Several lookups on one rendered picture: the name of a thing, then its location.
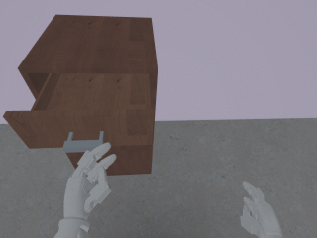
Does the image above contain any cabinet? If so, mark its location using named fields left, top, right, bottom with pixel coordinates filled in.
left=18, top=14, right=158, bottom=177

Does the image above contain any handle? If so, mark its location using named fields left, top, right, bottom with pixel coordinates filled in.
left=62, top=131, right=104, bottom=153

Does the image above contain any robot right hand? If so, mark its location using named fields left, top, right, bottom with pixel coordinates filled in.
left=240, top=181, right=283, bottom=238

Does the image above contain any robot left forearm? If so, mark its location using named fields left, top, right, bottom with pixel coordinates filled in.
left=53, top=217, right=90, bottom=238

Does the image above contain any drawer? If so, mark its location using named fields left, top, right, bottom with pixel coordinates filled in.
left=3, top=73, right=154, bottom=149

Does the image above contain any robot left hand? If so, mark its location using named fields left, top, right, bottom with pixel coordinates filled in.
left=63, top=142, right=117, bottom=220

